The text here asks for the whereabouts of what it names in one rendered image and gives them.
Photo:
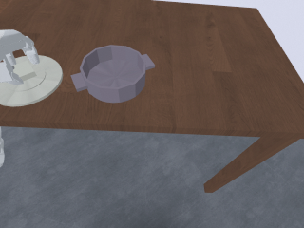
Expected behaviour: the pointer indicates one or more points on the table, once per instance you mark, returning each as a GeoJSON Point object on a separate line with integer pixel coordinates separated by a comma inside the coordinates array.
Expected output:
{"type": "Point", "coordinates": [219, 70]}

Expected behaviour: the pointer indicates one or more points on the lid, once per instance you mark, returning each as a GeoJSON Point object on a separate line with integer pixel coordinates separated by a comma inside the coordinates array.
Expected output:
{"type": "Point", "coordinates": [49, 76]}

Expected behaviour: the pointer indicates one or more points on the left robot hand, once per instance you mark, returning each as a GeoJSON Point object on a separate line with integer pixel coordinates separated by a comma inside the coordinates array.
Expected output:
{"type": "Point", "coordinates": [12, 40]}

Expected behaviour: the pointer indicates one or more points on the pot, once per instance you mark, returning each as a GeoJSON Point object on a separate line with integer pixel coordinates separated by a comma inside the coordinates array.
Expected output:
{"type": "Point", "coordinates": [113, 74]}

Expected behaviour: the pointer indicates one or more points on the knob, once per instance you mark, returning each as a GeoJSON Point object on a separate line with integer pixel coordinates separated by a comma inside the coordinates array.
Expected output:
{"type": "Point", "coordinates": [24, 70]}

